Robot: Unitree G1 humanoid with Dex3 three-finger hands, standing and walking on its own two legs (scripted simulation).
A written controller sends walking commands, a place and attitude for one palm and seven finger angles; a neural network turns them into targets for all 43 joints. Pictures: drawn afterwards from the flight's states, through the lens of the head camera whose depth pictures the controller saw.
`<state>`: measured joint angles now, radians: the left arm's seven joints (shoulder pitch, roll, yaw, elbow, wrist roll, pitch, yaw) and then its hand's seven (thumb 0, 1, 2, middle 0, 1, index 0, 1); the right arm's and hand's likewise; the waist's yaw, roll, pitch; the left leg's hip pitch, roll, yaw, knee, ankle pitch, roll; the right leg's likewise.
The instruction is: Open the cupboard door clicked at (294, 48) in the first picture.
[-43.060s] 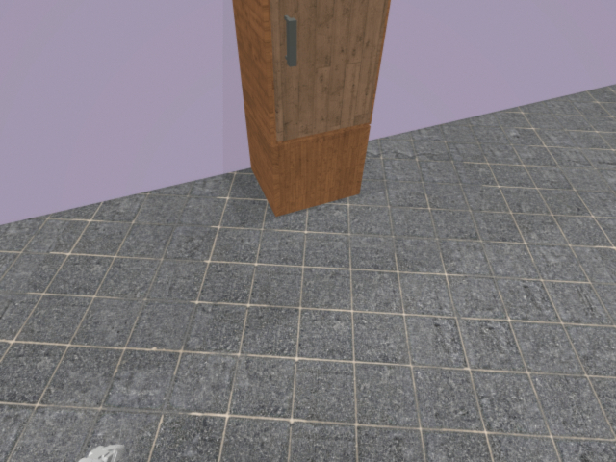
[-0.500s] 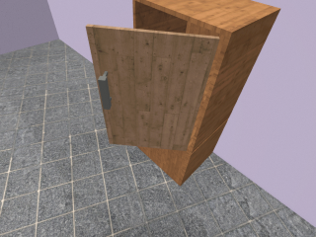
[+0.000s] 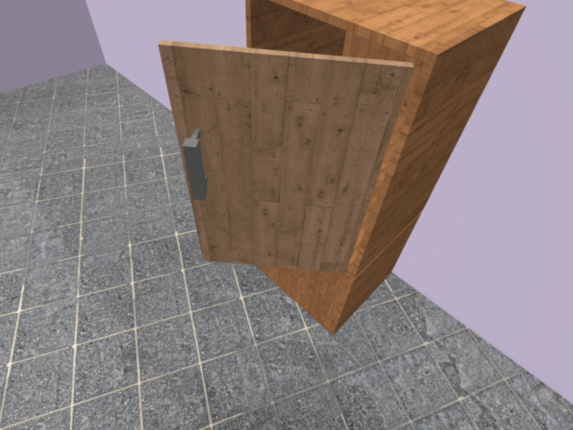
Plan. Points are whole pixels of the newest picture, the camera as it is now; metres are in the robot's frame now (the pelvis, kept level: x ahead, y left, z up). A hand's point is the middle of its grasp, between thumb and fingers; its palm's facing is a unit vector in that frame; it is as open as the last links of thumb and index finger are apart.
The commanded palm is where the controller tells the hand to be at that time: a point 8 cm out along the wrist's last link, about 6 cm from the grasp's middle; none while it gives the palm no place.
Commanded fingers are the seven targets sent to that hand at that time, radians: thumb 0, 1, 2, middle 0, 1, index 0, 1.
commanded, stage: come to a stop and stand still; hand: left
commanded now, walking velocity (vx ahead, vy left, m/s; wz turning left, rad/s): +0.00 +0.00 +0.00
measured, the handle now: (198, 164) +0.57 +0.22 +0.03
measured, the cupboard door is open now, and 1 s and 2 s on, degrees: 41 41 41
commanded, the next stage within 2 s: look again from close up in 1.08 s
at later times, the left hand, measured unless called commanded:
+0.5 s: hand out of the picture +0.02 +0.13 -0.16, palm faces -0.01 -0.97 -0.25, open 7.4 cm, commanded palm none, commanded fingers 0.00 0.90 0.90 -0.20 -0.30 -0.20 -0.30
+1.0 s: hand out of the picture +0.06 +0.09 -0.17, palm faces +0.00 -0.97 -0.23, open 7.3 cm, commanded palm none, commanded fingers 0.00 0.90 0.90 -0.20 -0.30 -0.20 -0.30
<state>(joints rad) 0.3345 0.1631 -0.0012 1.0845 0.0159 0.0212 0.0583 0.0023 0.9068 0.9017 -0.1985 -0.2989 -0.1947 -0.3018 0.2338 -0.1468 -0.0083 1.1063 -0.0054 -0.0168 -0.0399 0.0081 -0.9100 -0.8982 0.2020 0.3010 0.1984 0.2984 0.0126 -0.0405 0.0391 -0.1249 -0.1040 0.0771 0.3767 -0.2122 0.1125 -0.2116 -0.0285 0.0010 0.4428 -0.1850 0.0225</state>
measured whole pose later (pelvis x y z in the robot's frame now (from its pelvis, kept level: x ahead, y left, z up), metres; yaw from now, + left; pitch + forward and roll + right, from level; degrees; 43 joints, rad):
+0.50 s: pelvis +0.01 -0.05 +0.00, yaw -2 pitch -1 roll +1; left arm 0.32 0.15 -0.02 1.07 0.01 -0.02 0.03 0.00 0.91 0.90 -0.20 -0.30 -0.20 -0.30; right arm 0.32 -0.19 0.02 1.06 -0.02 -0.03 -0.02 0.01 -0.91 -0.90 0.20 0.30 0.20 0.30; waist -0.01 0.05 0.00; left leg -0.16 -0.04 0.09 0.42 -0.24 0.05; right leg -0.26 0.02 -0.02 0.49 -0.21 -0.05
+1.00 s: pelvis +0.03 -0.09 +0.00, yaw -1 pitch -1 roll +1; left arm 0.26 0.16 -0.01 1.10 0.00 -0.03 0.04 0.01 0.92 0.90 -0.20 -0.30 -0.20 -0.30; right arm 0.30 -0.16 0.02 1.12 -0.02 -0.02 -0.03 0.01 -0.91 -0.90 0.20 0.30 0.20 0.30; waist -0.01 0.02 0.03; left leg -0.12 0.03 0.05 0.40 -0.27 -0.03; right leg -0.17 0.10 -0.06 0.39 -0.21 -0.11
